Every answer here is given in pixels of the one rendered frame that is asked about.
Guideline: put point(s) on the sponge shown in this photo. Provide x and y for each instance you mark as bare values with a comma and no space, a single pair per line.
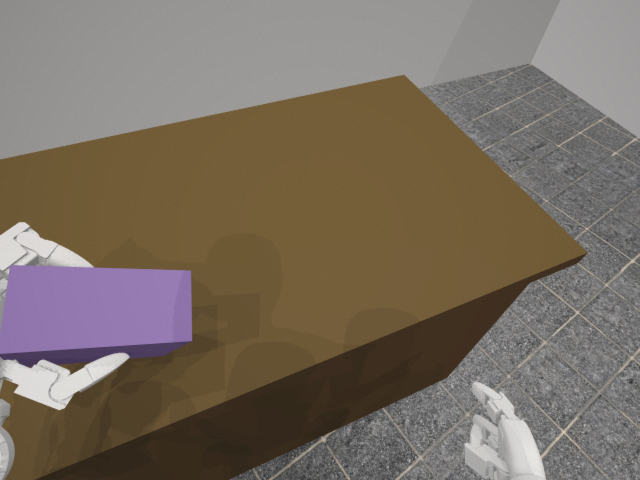
68,315

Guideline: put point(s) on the robot left hand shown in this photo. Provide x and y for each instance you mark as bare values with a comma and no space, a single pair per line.
46,383

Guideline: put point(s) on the robot right hand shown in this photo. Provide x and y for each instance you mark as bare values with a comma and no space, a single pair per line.
511,449

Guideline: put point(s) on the table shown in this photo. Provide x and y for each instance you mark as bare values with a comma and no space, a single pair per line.
347,249

